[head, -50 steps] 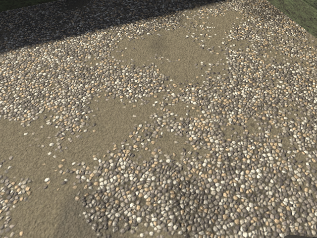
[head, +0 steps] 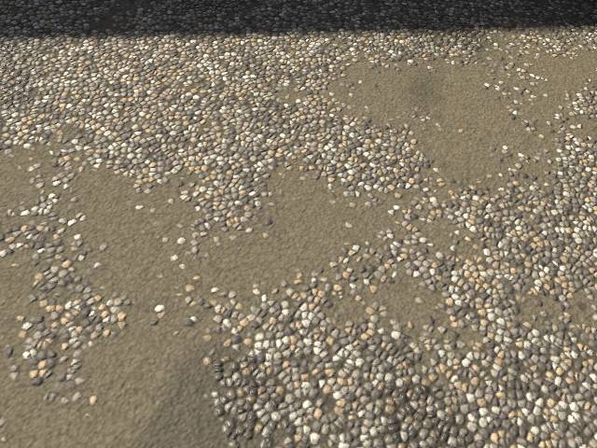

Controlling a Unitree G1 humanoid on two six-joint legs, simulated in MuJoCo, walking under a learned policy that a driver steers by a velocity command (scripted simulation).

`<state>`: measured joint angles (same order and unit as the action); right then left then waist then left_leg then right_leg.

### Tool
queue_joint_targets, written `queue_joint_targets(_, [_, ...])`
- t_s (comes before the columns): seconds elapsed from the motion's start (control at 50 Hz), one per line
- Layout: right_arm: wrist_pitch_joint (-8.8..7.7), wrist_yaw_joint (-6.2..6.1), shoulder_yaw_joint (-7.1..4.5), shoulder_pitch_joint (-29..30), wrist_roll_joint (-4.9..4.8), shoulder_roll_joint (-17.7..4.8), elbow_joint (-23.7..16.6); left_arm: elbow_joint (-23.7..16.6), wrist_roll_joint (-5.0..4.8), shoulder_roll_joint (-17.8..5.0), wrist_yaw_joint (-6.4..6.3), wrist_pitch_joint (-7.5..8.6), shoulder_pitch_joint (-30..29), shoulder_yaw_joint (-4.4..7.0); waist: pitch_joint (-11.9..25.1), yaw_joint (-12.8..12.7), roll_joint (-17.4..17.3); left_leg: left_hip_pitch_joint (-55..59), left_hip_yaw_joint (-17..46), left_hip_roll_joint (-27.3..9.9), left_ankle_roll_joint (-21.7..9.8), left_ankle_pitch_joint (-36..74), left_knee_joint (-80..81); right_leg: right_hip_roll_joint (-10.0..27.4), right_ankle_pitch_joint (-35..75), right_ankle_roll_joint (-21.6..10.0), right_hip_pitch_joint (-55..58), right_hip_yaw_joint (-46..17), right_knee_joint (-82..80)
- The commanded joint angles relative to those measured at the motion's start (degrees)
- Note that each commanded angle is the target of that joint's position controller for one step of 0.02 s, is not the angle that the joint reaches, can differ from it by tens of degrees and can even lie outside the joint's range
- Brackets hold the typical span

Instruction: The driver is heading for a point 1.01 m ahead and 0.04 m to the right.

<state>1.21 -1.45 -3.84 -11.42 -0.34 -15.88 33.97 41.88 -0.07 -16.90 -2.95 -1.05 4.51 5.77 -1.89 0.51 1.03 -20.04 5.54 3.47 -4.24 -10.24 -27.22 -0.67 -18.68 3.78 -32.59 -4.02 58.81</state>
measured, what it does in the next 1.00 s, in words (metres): steps on the spot: right foot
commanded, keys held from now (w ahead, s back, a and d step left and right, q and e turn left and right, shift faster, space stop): q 0.06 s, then no key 0.94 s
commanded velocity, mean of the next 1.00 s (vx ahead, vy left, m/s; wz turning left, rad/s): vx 0.00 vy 0.00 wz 0.17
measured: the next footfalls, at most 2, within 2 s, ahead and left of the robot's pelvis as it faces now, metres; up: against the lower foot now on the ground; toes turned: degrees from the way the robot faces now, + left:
right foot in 0.26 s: +0.06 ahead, -0.15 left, +0.00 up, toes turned +10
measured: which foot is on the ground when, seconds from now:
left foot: down 0.00-1.00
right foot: up 0.00-0.24, down 0.26-1.00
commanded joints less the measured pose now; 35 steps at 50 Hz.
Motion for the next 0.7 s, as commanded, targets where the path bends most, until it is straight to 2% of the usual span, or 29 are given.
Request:
queue_joint_targets(0.02, [-0.23, -0.74, -3.1, 0.8, -0.02, -10.0, -4.5, -4.0, -0.16, -3.2, 0.25, 1.13, -2.9, 0.3, 8.5, 0.5, -8.6, 12.5, 17.5, -13.4, -8.2, 7.6, 6.9, 0.2, 0.3, 0.7, -2.7, -2.0, -6.7])
queue_joint_targets(0.08, [0.38, -0.53, -3.15, 1.4, 0.2, -10.3, -5.0, -3.5, -0.38, -3.5, 0.84, 1.58, -2.5, 0.14, 8.0, 0.8, -9.1, 10.9, 19.8, -13.2, -8.7, 5.7, 6.6, -0.3, -1.4, 0.5, 0.9, -2.0, -11.6])
queue_joint_targets(0.18, [0.85, 0.29, -2.31, 2.1, 0.35, -9.1, -4.8, -3.1, -0.67, -3.8, 2.1, 2.33, -1.0, -0.26, 9.0, 1.2, -9.7, 10.6, 21.8, -12.7, -8.9, 12.6, 4.1, -0.2, -3.1, -0.8, 8.8, -0.6, -19.2])
queue_joint_targets(0.22, [1.05, 0.29, -1.75, 3.5, -0.09, -8.1, -4.9, -2.5, -0.6, -3.1, 2.77, 2.8, 1.0, -0.54, 8.8, -0.6, -9.1, 9.8, 21.1, -11.0, -7.4, 14.5, 2.4, -0.3, 2.4, -2.1, 14.4, 0.7, -28.9])
queue_joint_targets(0.24, [1.11, 0.22, -1.52, 3.6, -0.36, -7.6, -4.7, -2.1, -0.19, -3.0, 3.12, 3.07, 2.3, -0.63, 8.6, -1.5, -8.5, 7.9, 20.0, -9.6, -5.7, 12.9, 1.6, 0.2, 9.4, -3.2, 19.3, 0.9, -35.5])
queue_joint_targets(0.26, [0.87, 0.14, -1.19, 2.0, -0.06, -6.6, -4.6, -2.2, 0.76, -5.0, 3.16, 3.15, 3.1, -0.33, 9.0, -0.8, -5.4, 4.6, 18.1, -7.6, -3.0, 7.3, -0.4, 4.6, 15.7, -5.0, 24.3, -2.3, -36.7])
queue_joint_targets(0.28, [0.27, 0.35, -0.68, -1.2, 0.96, -4.9, -4.6, -2.9, 1.6, -8.9, 2.82, 2.89, 2.5, 0.32, 9.3, 2.3, 5.1, -0.3, 11.1, -1.3, 0.3, -5.8, -7.3, 13.1, 27.4, -9.4, 27.7, -10.3, -36.9])
queue_joint_targets(0.3, [-0.23, 0.51, -0.82, -0.2, 0.98, -5.4, -5.4, -2.3, 2.1, -7.7, 2.69, 2.69, 0.6, -0.13, 7.2, 3.1, 13.3, -2.7, 4.8, 1.8, 3.2, -15.5, -8.6, 18.6, 27.6, -16.4, 23.2, -17.0, -39.1])
queue_joint_targets(0.32, [-0.47, 0.43, -1.61, 1.3, 1.21, -8.2, -4.6, -3.5, 1.73, -5.0, 2.58, 2.82, -1.6, -0.8, 6.3, 1.6, 10.6, -1.5, 3.6, 0.0, 5.1, -17.2, -12.2, 18.8, 24.4, -17.7, 21.8, -17.4, -40.1])
queue_joint_targets(0.34, [-0.44, 0.38, -1.94, 3.4, 0.94, -8.3, -4.8, -3.4, 1.11, -5.0, 2.32, 2.85, -1.7, -0.83, 5.9, 0.8, 9.7, -2.1, 2.6, -0.5, 5.8, -15.9, -13.4, 17.1, 23.4, -16.6, 22.8, -16.2, -39.4])
queue_joint_targets(0.38, [0.18, 0.47, -1.59, 3.6, 1.01, -6.1, -4.4, -3.2, 0.14, -6.1, 1.98, 3.0, -1.8, -0.81, 5.4, 0.5, 8.4, -1.8, 1.7, -2.2, 7.1, -15.1, -13.3, 15.6, 26.2, -15.3, 24.1, -13.6, -37.9])
queue_joint_targets(0.42, [0.22, 0.89, -0.73, 1.8, 0.56, -3.0, -3.0, -2.9, -0.02, -5.5, 2.04, 2.52, -2.1, -1.2, 5.4, 1.4, 7.2, 3.3, -1.1, -2.3, 7.2, -11.4, -6.7, 12.3, 29.2, -13.5, 22.7, -9.1, -35.9])
queue_joint_targets(0.44, [0.16, 1.01, -0.55, 1.4, 0.46, -2.3, -2.4, -2.6, -0.21, -5.0, 2.22, 2.24, -1.4, -1.4, 5.5, 1.4, 7.3, 6.4, -2.1, -1.9, 6.8, -5.3, -1.3, 10.4, 28.0, -12.3, 22.4, -7.3, -35.0])
queue_joint_targets(0.46, [0.22, 1.1, -0.6, 2.0, 0.59, -2.7, -2.3, -2.3, -0.17, -4.6, 2.43, 2.21, 0.2, -1.57, 5.7, 0.7, 7.2, 9.0, -1.7, -2.1, 6.4, 0.2, 1.2, 9.2, 25.5, -10.8, 22.0, -6.6, -34.7])
queue_joint_targets(0.48, [0.36, 1.07, -0.86, 2.3, 0.92, -4.1, -2.9, -2.2, 0.2, -4.0, 2.72, 2.5, 1.4, -1.85, 6.3, 0.1, 5.3, 11.4, 0.3, -3.8, 5.7, 7.1, 1.2, 8.2, 20.9, -9.0, 21.0, -6.1, -34.2])
queue_joint_targets(0.5, [0.52, 0.89, -1.14, 2.7, 0.99, -6.1, -3.7, -2.1, 0.72, -4.1, 3.2, 2.99, 3.0, -1.95, 6.4, -1.3, 2.2, 13.1, 2.3, -5.9, 4.4, 13.6, -0.5, 6.2, 15.7, -7.3, 19.0, -4.7, -33.1])
queue_joint_targets(0.52, [0.47, 1.0, -1.63, 2.2, 0.88, -7.1, -2.5, -2.1, 0.65, -4.0, 3.47, 3.18, 4.0, -2.02, 6.3, -2.3, -3.1, 10.3, 2.4, -5.3, 2.6, 8.7, -2.1, 3.8, 11.2, -5.6, 19.8, -1.4, -33.2])
queue_joint_targets(0.54, [0.22, 1.26, -1.32, 2.0, 0.93, -5.3, -3.1, -1.9, 0.53, -4.9, 3.48, 3.17, 2.2, -1.93, 5.4, -0.5, -1.6, 8.7, 2.8, -5.1, 1.9, 6.4, -1.1, 3.4, 10.0, -4.8, 20.4, -0.5, -31.5])
queue_joint_targets(0.56, [-0.07, 1.29, -0.92, 1.8, 1.23, -4.4, -2.6, -2.2, 0.44, -3.9, 3.46, 3.06, 1.4, -2.15, 5.1, -0.6, -2.0, 7.9, 3.4, -5.5, 2.0, 5.3, -0.1, 3.1, 9.8, -4.5, 20.3, 0.1, -30.8])
queue_joint_targets(0.64, [-1.02, 0.99, -0.65, 1.7, 1.28, -4.3, -2.6, -2.2, 0.38, -2.9, 3.0, 2.38, 1.7, -2.42, 3.7, -1.0, -3.7, 5.9, 3.9, -5.6, 2.3, 4.0, 0.7, 3.0, 10.5, -4.5, 20.6, 0.2, -30.0])
queue_joint_targets(0.7, [-1.24, 0.74, -0.43, 1.4, 1.3, -4.0, -2.7, -1.7, 0.33, -2.6, 2.87, 2.23, 1.9, -2.48, 3.1, -0.9, -3.4, 5.4, 4.0, -5.6, 2.4, 2.2, 1.0, 2.8, 9.7, -4.2, 20.4, 0.2, -30.2])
